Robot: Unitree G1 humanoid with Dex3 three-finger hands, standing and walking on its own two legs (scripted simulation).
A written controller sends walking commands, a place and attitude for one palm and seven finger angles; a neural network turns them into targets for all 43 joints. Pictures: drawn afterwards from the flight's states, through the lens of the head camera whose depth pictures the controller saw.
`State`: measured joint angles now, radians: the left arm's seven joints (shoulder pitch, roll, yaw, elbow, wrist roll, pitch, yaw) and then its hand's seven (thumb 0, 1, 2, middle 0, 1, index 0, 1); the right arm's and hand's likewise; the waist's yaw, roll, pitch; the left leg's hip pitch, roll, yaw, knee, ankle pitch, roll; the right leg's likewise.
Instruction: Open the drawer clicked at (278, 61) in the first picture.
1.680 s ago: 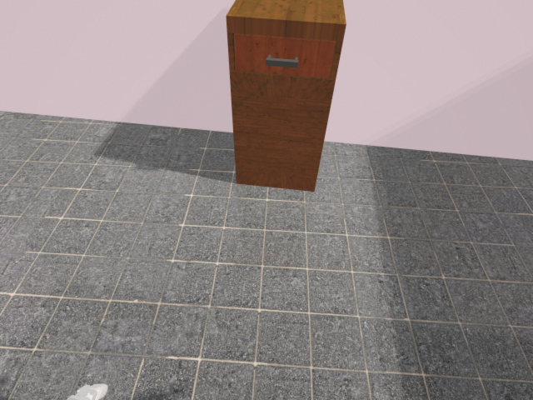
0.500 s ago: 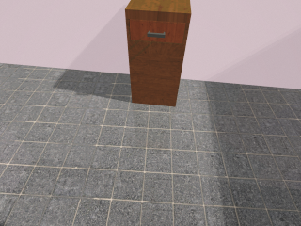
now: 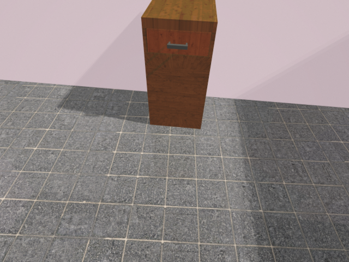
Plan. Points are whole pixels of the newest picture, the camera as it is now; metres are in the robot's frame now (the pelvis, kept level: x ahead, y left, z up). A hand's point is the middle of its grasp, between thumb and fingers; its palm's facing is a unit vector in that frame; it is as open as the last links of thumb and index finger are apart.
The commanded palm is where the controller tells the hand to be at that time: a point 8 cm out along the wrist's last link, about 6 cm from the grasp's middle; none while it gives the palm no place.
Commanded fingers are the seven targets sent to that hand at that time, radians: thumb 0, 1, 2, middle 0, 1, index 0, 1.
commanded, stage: walk to a spot facing it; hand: left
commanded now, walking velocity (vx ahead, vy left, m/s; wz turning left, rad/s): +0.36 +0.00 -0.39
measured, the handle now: (177, 45) +1.27 +0.06 -0.06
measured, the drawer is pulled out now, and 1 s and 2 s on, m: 0.00 0.00 0.00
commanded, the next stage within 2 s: turn to face it in 1.06 s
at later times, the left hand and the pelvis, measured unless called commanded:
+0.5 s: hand out of the picture +0.08 +0.14 -0.17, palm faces -0.08 -0.98 -0.15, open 7.4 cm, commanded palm none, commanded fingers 0.00 0.90 0.90 -0.20 -0.30 -0.20 -0.30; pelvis +0.16 -0.02 -0.01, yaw -9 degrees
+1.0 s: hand (140, 158) +0.50 +0.16 -0.17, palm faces -0.28 -0.94 -0.17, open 7.4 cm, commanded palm none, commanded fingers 0.00 0.90 0.90 -0.20 -0.30 -0.20 -0.30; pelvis +0.37 +0.01 +0.00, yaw -21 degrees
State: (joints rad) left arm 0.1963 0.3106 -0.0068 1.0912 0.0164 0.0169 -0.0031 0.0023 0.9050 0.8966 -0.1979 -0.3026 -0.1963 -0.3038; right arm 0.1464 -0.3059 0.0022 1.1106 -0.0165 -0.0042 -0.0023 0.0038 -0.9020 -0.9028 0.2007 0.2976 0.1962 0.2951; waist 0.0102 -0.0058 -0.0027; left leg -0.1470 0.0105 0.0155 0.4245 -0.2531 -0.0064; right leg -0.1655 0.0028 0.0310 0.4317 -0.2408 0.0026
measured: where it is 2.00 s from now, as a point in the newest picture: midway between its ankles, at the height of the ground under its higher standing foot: (192, 223)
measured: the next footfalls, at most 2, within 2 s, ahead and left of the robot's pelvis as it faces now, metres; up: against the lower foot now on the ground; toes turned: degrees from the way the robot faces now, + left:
left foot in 0.66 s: +0.42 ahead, +0.07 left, +0.00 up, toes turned -3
right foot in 1.26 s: +0.52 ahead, -0.21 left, +0.00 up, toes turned -35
